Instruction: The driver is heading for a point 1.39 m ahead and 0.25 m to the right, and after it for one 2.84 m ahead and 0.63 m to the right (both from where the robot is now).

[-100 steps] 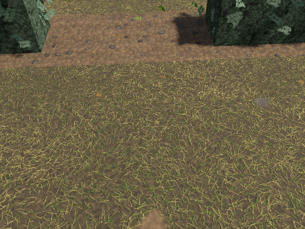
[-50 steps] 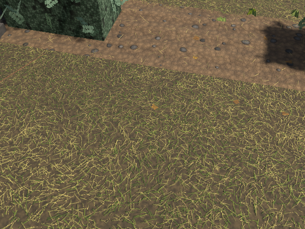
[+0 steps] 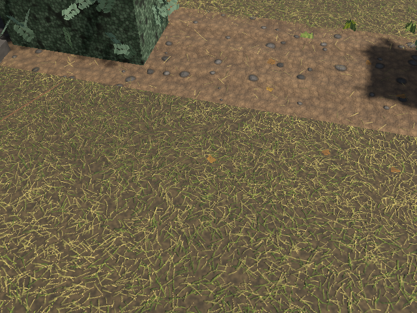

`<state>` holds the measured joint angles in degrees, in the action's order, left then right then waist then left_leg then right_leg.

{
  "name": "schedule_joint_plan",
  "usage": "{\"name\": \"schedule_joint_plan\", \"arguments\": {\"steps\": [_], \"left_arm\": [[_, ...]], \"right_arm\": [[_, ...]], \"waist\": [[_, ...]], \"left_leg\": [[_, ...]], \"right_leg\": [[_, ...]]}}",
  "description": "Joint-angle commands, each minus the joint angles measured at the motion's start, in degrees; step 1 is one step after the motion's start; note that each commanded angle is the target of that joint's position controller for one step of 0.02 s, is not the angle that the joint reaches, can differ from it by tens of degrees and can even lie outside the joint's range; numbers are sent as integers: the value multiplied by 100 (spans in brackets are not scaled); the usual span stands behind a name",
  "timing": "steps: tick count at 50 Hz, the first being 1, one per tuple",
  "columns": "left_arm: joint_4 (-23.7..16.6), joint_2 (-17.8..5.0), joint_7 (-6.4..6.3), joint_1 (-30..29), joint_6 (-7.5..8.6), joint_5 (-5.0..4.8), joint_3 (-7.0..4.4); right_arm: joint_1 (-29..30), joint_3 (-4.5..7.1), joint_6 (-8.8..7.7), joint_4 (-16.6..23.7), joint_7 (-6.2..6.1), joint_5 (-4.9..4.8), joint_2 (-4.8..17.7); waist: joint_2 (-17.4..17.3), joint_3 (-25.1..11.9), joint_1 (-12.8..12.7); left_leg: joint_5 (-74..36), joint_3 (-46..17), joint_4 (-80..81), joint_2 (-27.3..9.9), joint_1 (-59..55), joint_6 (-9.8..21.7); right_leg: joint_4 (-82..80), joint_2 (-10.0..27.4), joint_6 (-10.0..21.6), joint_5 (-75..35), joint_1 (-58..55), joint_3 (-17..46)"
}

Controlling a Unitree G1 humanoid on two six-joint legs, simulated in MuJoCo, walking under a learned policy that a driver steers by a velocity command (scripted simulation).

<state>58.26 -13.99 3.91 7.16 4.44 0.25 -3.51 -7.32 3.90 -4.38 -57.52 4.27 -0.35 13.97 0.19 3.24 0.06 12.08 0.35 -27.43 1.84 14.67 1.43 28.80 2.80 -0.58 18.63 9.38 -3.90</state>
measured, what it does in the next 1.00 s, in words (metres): walks ahead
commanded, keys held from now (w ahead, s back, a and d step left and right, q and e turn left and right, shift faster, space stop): no key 0.58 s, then w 0.42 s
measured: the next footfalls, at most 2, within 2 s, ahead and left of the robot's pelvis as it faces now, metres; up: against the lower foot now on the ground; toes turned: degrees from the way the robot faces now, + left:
right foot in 1.36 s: +0.48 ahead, -0.18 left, -0.19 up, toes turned -6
left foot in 1.68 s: +0.47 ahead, +0.06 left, -0.19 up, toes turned +3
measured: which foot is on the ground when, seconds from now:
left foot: down 0.00-1.00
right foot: down 0.00-0.86, up 0.88-1.00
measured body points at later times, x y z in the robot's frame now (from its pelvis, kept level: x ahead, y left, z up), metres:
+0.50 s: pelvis +0.00 +0.00 +0.00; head +0.03 +0.00 +0.45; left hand +0.08 +0.26 -0.14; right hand +0.10 -0.26 -0.13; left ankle +0.03 +0.11 -0.74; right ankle -0.04 -0.12 -0.74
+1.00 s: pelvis +0.11 +0.02 +0.00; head +0.11 +0.02 +0.45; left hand +0.19 +0.27 -0.14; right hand +0.07 -0.22 -0.15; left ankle +0.03 +0.11 -0.74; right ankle +0.07 -0.11 -0.67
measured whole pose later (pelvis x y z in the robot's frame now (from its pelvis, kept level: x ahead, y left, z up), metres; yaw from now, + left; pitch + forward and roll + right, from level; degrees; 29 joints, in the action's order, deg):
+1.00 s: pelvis +0.11 +0.02 +0.00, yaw -1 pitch -2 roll +1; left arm 58.9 -12.4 1.0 12.2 6.3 4.1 -2.8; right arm -23.1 2.6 -8.0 -59.9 0.8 4.5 10.8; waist 0.7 2.7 2.7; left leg 19.5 2.6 -22.6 3.4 0.7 4.0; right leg 62.3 2.0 5.7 24.1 22.9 2.0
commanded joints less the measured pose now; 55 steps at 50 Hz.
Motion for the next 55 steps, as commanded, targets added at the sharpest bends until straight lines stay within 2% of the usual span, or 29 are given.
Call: {"name": "schedule_joint_plan", "arguments": {"steps": [1, 29, 30, 31, 32, 33, 34, 36, 37, 38, 39, 40, 41, 42, 43, 44, 45, 46, 47, 48, 49, 50, 51, 52, 53, 54, 55], "left_arm": [[-175, -678, -30, 8, 51, -7, -116], [172, -700, -72, 242, 11, 4, -33], [219, -758, -88, 381, -5, 35, -58], [236, -929, -135, 474, -17, 129, -129], [234, -992, -187, 557, -10, 228, -176], [218, -937, -253, 630, 25, 310, -188], [212, -824, -320, 715, 74, 342, -177], [256, -676, -426, 993, 167, 297, -152], [290, -698, -473, 1146, 189, 276, -152], [265, -668, -498, 1065, 199, 244, -113], [223, -657, -508, 979, 166, 199, -81], [169, -677, -496, 833, 122, 194, -57], [97, -754, -454, 555, 73, 225, -49], [12, -847, -410, 282, 51, 326, -57], [-98, -706, -355, 197, 74, 437, -37], [-241, -333, -263, 116, 164, 490, 60], [-324, -262, -213, -45, 325, 367, 68], [-471, -311, -236, -274, 424, 253, 53], [-436, -476, -289, -210, 433, 266, -18], [-415, -418, -319, -30, 389, 323, -29], [-393, -229, -323, 83, 302, 411, -1], [-404, -58, -293, 57, 202, 521, 17], [-493, 131, -248, -158, 127, 533, 53], [-604, 283, -176, -332, 86, 516, 98], [-452, 348, -41, 196, 120, 574, 117], [-370, 302, 58, 659, 140, 586, 101], [-565, 183, 87, 411, 164, 613, 87]], "right_arm": [[58, 124, -69, 220, -2, -2, 687], [54, 107, -84, 3, 22, 6, 821], [-104, 146, -71, -49, -5, 37, 908], [-255, 237, -70, -61, -68, 117, 1096], [-332, 270, -84, -51, -144, 202, 1104], [-313, 250, -105, -7, -215, 270, 947], [-238, 210, -130, 51, -273, 295, 744], [29, 151, -154, 198, -343, 291, 467], [178, 124, -148, 287, -354, 306, 348], [231, 102, -183, 365, -357, 334, 245], [158, 109, -211, 390, -375, 357, 245], [-35, 127, -241, 367, -381, 359, 274], [-376, 153, -291, 291, -369, 347, 313], [-915, 180, -358, 162, -349, 351, 323], [-1590, 218, -415, -27, -330, 364, 534], [-2738, 256, -452, -248, -344, 416, 887], [-3231, 205, -476, -313, -332, 495, 893], [-3006, 165, -485, -348, -338, 501, 796], [-2567, 56, -447, -319, -330, 530, 443], [-2291, -28, -398, -290, -332, 502, 263], [-2178, -130, -338, -275, -355, 506, 22], [-2116, -219, -281, -248, -390, 497, -210], [-2159, -260, -241, -242, -391, 433, -236], [-2119, -281, -214, -232, -338, 445, -193], [-1989, -292, -164, -156, -322, 641, -146], [-2041, -265, -170, -184, -279, 724, -38], [-2164, -268, -243, -167, -307, 717, -16]], "waist": [[27, -411, -9], [38, -319, -18], [34, -294, -2], [74, -90, 30], [86, 189, 17], [87, 380, -31], [132, 414, -99], [387, 312, -284], [619, 309, -352], [737, 429, -294], [655, 466, -216], [554, 483, -79], [460, 489, 151], [265, 384, 433], [-357, 119, 596], [-1299, -303, 982], [-929, 45, 1230], [-412, 435, 1059], [-107, 447, 771], [-135, 445, 525], [-196, 539, 323], [-197, 628, 238], [-221, 590, 251], [-338, 617, 223], [-368, 574, 5], [-363, 457, -96], [-178, 524, 44]], "left_leg": [[-1067, -312, 317, -277, -639, 235], [-1060, -367, 340, -278, -744, 275], [-338, -391, 431, -277, -756, 329], [1022, -453, 504, -257, -628, 454], [1943, -618, 601, -299, -362, 603], [2282, -788, 664, -361, -107, 755], [2227, -860, 655, -391, 57, 861], [1619, -657, 273, -281, 468, 844], [1189, -363, -165, -146, 745, 725], [868, -36, -468, -120, 967, 644], [877, 108, -502, -185, 841, 614], [887, 225, -391, -179, 354, 616], [751, 326, -167, -129, -476, 623], [404, 232, -91, -133, -1197, 658], [-46, -648, 134, -491, -2072, 1002], [-942, -2666, 828, -1460, -3342, 1786], [-1362, -3400, 1290, -2182, -3784, 2094], [-1481, -3153, 1336, -2438, -3580, 2039], [-1483, -2501, 1244, -2241, -3211, 1839], [-1669, -1959, 1246, -2027, -2734, 1694], [-1807, -1544, 1388, -1817, -2224, 1544], [-1542, -1290, 1562, -1610, -1826, 1398], [-1127, -983, 1709, -1409, -1509, 1273], [-855, -736, 1768, -1208, -850, 1204], [-1069, -421, 1422, -983, 69, 1042], [-1112, -339, 1206, -982, 580, 1111], [-1041, -252, 1001, -852, 397, 1138]], "right_leg": [[-557, 133, 190, -841, 402, 149], [-590, 132, 142, -769, 411, 120], [-664, 130, 206, -136, 442, 141], [-734, 176, 394, 803, 601, 244], [-855, 308, 625, 1501, 723, 462], [-955, 437, 848, 1820, 665, 678], [-1050, 549, 1027, 1833, 429, 869], [-1342, 863, 1338, 1614, -391, 1389], [-1555, 1159, 1517, 1463, -813, 1775], [-1663, 1472, 1641, 1188, -1005, 1986], [-1676, 1599, 1647, 963, -947, 1989], [-1616, 1509, 1564, 819, -621, 1794], [-1435, 1262, 1447, 736, -28, 1449], [-786, 874, 1361, 437, 438, 1050], [546, 199, 1018, 95, 1167, 478], [2460, -519, 552, 826, 2432, 246], [3583, -449, 597, 1739, 3804, 1029], [4038, -185, 649, 1465, 4295, 1312], [4058, 47, 668, 1093, 4071, 1149], [3844, 184, 679, 738, 3712, 952], [3405, 334, 680, 353, 3297, 877], [3003, 373, 635, -67, 3049, 828], [2502, 358, 557, -368, 2708, 658], [2258, 262, 495, -693, 2182, 404], [2893, 112, 465, -1483, 1371, 295], [3122, 47, 424, -1737, 937, 227], [2615, 107, 412, -2346, 1346, 313]]}}
Keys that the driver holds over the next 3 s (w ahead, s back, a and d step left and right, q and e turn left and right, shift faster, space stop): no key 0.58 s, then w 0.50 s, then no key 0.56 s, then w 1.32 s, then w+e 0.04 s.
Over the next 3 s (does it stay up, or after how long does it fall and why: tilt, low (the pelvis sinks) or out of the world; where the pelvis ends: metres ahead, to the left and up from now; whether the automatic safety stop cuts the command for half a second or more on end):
stays up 1.03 -0.09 -0.23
